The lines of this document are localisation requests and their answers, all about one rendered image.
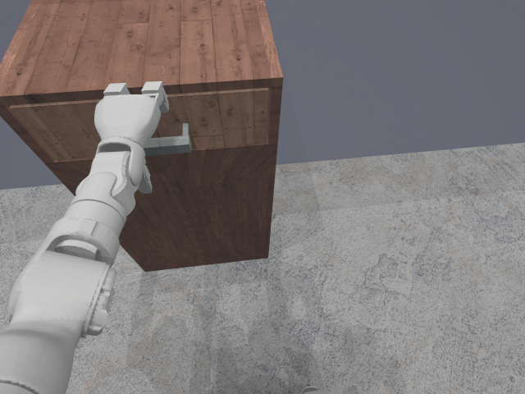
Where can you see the left robot upper arm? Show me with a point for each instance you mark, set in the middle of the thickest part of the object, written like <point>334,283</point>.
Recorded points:
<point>64,298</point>

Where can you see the drawer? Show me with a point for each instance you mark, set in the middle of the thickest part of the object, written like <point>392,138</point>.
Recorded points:
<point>217,118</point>

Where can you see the cabinet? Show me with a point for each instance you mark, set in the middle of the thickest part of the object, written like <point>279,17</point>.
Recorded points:
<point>213,205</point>

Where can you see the robot left hand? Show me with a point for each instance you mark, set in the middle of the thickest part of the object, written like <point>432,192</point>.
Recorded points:
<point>131,116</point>

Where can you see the left robot forearm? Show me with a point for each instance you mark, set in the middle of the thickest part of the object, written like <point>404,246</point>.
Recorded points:
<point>93,222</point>

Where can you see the handle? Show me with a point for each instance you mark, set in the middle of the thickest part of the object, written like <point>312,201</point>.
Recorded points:
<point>169,145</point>

